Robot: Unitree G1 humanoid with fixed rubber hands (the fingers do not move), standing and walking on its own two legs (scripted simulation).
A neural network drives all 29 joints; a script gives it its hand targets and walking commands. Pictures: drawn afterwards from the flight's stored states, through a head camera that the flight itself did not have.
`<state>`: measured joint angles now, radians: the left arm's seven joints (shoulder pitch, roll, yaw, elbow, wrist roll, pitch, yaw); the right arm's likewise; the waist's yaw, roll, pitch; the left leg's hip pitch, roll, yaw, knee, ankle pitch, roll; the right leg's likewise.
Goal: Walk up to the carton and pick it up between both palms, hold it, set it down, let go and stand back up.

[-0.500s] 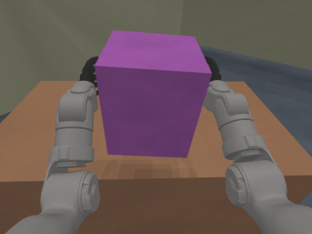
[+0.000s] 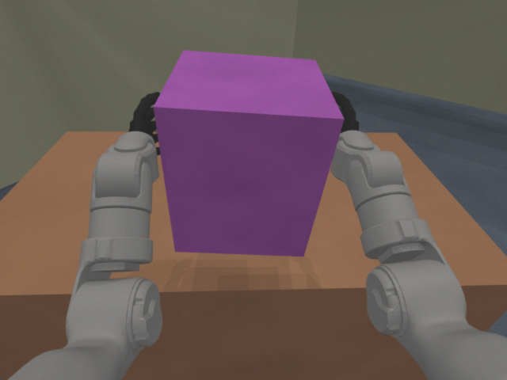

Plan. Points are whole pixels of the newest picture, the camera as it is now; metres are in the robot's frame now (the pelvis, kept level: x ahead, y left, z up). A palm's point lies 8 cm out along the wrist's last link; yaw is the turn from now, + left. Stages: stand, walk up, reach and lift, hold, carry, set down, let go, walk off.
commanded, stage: hold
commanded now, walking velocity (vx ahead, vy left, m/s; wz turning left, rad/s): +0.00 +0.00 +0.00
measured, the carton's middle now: (245, 156) +0.39 +0.01 +0.22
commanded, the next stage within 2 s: none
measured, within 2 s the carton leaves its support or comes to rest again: neither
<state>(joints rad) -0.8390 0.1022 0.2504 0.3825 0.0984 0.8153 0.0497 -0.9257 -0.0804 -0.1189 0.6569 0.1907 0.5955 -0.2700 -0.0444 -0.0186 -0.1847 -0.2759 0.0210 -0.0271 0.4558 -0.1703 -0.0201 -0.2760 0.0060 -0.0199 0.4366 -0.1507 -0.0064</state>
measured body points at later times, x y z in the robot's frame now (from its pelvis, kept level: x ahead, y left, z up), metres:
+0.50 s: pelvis +0.00 +0.00 +0.00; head -0.08 +0.01 +0.44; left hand +0.39 +0.16 +0.26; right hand +0.39 -0.14 +0.26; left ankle +0.05 +0.13 -0.74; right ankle +0.05 -0.11 -0.74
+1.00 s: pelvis +0.00 +0.00 +0.00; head -0.08 +0.01 +0.44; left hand +0.39 +0.16 +0.26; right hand +0.39 -0.14 +0.26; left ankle +0.05 +0.13 -0.74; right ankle +0.05 -0.11 -0.74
